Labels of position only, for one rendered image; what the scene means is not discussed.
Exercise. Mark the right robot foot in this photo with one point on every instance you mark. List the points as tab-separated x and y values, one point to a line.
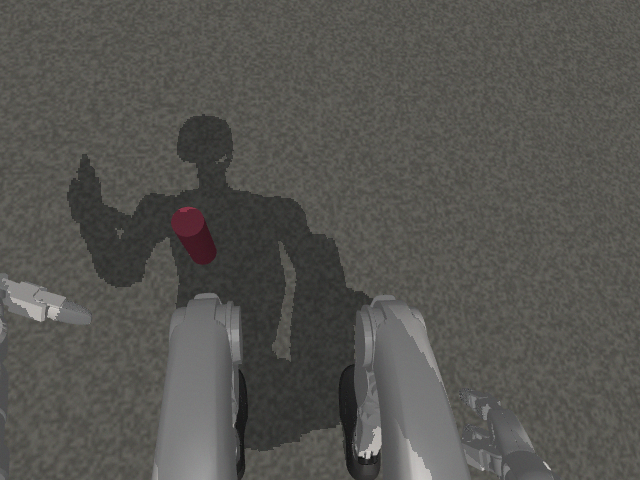
358	467

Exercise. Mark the left robot hand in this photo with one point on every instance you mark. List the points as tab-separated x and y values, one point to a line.
35	302

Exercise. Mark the right robot arm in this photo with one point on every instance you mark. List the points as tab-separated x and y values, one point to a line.
525	465

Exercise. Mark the right robot hand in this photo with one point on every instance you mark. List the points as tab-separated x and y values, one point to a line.
484	449

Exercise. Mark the can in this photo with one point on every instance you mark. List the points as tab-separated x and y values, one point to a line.
189	225

